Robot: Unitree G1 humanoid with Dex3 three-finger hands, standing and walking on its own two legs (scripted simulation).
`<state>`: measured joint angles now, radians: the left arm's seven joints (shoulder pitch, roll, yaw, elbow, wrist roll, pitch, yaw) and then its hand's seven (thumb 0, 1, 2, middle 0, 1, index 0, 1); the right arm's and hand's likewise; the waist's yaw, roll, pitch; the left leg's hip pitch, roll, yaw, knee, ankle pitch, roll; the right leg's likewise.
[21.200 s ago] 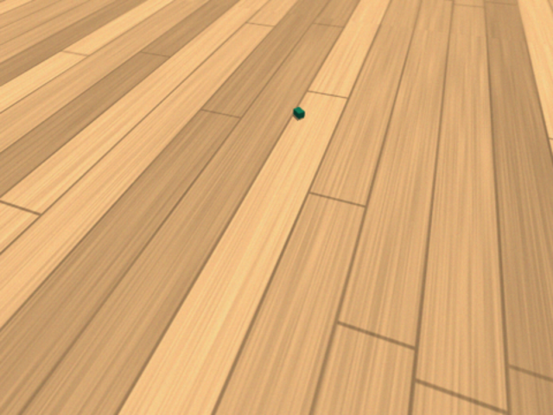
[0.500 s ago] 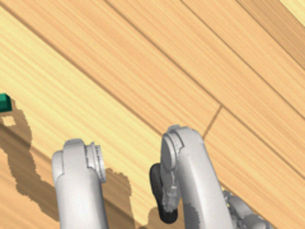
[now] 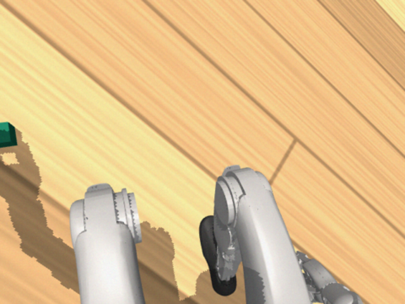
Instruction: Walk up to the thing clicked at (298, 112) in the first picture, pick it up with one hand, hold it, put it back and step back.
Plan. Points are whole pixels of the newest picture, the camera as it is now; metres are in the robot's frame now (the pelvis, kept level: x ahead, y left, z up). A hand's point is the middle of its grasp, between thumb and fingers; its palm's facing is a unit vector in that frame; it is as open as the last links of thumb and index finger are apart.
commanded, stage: rise first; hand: left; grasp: from above
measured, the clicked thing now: out of the picture +0.44 +0.40 -0.29
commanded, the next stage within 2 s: approach in 1.14 s
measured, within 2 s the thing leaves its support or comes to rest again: neither
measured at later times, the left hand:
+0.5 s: hand out of the picture +0.40 +0.43 -0.15, palm faces -0.42 -0.13 -0.90, open 11.6 cm
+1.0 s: hand out of the picture +0.40 +0.42 -0.16, palm faces -0.43 -0.13 -0.89, open 11.8 cm
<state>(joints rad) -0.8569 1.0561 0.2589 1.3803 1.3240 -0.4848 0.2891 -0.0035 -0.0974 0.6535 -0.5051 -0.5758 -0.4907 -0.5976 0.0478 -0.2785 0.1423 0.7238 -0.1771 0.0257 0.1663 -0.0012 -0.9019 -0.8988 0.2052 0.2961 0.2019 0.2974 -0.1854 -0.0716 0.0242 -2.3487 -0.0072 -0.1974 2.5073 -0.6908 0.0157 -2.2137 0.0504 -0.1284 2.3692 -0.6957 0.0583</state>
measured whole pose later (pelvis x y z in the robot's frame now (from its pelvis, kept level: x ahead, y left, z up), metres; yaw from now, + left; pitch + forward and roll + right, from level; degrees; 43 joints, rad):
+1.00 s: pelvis +0.00 +0.00 +0.00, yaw +0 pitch +29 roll -13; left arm -0.87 1.06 0.25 1.40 1.34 -0.49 0.31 0.00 -0.16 0.70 -0.46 -0.61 -0.44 -0.64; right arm 0.05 -0.29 0.15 0.71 -0.18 0.02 0.16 0.00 -0.90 -0.90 0.20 0.30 0.20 0.30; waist -0.20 -0.07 0.03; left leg -2.35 -0.01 -0.20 2.52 -0.69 0.02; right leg -2.22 0.05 -0.13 2.37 -0.69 0.06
